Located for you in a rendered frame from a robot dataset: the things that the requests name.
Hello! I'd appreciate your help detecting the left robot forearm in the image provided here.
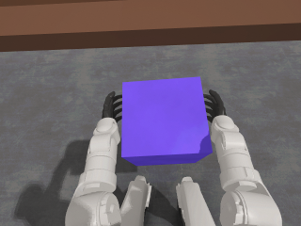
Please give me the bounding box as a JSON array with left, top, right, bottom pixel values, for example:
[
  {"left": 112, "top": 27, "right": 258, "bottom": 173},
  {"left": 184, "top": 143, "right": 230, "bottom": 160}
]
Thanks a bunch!
[{"left": 65, "top": 118, "right": 120, "bottom": 226}]

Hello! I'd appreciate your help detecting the left robot upper arm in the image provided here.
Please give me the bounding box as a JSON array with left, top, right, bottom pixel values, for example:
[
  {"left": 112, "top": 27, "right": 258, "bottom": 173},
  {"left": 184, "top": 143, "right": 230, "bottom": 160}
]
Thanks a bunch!
[{"left": 66, "top": 191, "right": 121, "bottom": 226}]

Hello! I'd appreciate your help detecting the carton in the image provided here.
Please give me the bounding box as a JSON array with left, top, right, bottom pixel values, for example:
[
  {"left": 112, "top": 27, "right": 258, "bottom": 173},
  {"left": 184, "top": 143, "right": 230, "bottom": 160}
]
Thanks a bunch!
[{"left": 121, "top": 76, "right": 213, "bottom": 166}]

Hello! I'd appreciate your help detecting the right robot thigh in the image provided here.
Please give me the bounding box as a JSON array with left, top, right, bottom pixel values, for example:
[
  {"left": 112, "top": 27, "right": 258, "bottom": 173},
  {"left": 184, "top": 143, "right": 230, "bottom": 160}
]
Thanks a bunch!
[{"left": 176, "top": 181, "right": 215, "bottom": 226}]

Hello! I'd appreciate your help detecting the right robot forearm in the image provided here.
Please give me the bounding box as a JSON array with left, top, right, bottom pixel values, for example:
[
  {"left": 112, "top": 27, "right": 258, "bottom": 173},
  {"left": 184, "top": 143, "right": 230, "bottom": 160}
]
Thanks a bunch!
[{"left": 211, "top": 115, "right": 282, "bottom": 226}]

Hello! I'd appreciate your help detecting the left robot hand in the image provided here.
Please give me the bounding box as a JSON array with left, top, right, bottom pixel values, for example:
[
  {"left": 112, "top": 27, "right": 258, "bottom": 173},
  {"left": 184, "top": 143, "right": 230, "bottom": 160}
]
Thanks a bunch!
[{"left": 102, "top": 91, "right": 122, "bottom": 123}]

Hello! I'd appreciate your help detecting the right robot upper arm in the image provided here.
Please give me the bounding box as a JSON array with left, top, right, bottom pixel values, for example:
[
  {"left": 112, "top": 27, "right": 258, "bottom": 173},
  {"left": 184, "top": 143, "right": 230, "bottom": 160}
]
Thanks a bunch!
[{"left": 219, "top": 189, "right": 282, "bottom": 226}]

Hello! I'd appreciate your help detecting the left robot shin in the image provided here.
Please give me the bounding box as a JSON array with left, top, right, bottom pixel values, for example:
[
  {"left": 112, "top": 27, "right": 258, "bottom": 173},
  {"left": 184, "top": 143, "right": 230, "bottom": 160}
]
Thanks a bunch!
[{"left": 128, "top": 175, "right": 147, "bottom": 187}]

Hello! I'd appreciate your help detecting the right robot hand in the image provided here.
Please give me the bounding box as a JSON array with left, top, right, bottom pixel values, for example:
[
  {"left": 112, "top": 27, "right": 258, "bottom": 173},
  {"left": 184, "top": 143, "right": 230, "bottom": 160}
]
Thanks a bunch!
[{"left": 203, "top": 89, "right": 227, "bottom": 123}]

